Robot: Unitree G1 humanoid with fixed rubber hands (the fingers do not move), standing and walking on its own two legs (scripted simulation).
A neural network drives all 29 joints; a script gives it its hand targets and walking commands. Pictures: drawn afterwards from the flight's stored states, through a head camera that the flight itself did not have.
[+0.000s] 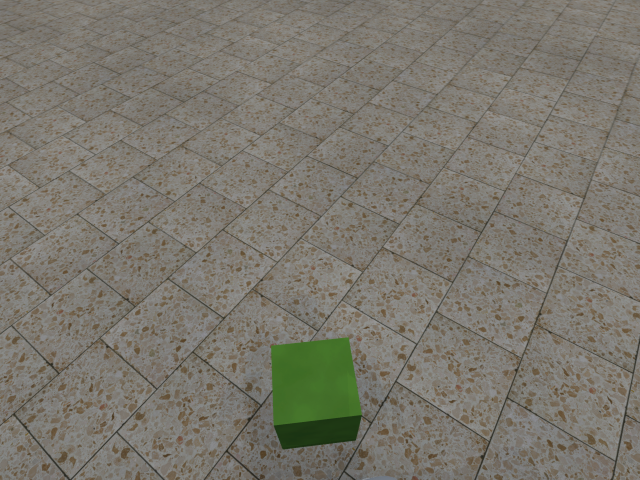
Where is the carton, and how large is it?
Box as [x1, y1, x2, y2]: [271, 337, 361, 448]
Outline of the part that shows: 348,337 271,346 273,420 274,427 282,448 355,440 361,412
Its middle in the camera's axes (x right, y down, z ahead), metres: -0.01 +0.43 +1.08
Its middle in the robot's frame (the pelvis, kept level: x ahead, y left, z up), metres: +0.42 +0.03 -0.63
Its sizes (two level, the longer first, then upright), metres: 0.210 0.200 0.250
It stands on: the floor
